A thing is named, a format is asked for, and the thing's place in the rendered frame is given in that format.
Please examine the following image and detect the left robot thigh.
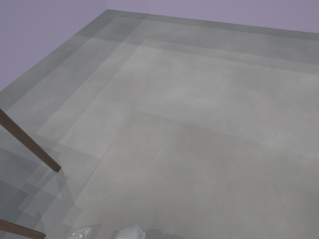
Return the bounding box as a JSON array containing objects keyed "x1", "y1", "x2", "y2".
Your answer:
[{"x1": 114, "y1": 225, "x2": 146, "y2": 239}]

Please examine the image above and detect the chair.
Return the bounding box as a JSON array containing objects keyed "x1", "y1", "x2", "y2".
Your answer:
[{"x1": 0, "y1": 219, "x2": 46, "y2": 239}]

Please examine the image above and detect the left robot hand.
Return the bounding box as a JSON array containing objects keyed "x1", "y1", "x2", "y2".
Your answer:
[{"x1": 68, "y1": 227, "x2": 92, "y2": 239}]

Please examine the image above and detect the table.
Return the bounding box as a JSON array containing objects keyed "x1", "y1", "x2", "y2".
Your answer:
[{"x1": 0, "y1": 109, "x2": 62, "y2": 172}]

